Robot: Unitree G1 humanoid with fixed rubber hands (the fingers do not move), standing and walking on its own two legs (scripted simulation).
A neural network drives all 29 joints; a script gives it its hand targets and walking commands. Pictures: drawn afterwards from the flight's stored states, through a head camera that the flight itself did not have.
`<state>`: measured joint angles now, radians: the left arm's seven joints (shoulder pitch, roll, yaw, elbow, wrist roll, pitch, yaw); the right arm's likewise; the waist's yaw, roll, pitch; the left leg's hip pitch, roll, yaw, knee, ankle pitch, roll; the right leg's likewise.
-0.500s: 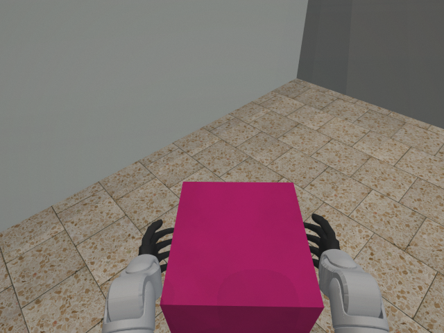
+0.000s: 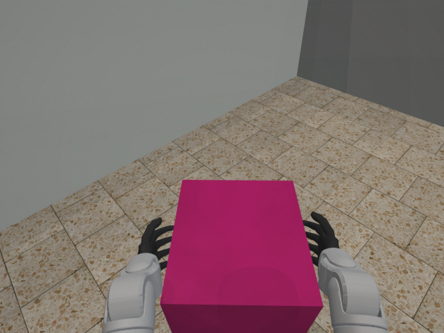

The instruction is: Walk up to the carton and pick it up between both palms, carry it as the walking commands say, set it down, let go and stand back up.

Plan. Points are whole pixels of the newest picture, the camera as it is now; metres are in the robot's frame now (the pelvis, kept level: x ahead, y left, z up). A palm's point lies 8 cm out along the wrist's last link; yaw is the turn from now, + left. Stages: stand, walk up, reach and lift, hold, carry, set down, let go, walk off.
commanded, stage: carry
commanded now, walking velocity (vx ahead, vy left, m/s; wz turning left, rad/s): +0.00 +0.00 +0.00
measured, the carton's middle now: (236, 269) +0.29 +0.00 -0.04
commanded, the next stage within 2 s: hold in 0.56 s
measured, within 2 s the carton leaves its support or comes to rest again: neither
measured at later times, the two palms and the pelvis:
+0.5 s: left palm (150, 261) +0.27 +0.15 +0.04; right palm (327, 254) +0.27 -0.16 +0.04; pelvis +0.00 +0.00 +0.00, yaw +0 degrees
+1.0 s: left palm (130, 310) +0.19 +0.17 +0.04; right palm (320, 271) +0.24 -0.14 +0.05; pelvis -0.04 -0.02 +0.01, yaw +8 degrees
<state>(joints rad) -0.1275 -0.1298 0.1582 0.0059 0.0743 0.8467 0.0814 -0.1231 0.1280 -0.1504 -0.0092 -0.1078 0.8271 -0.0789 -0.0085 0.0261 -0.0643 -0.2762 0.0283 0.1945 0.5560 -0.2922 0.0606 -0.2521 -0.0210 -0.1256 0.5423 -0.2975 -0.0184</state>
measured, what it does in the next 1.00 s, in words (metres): stands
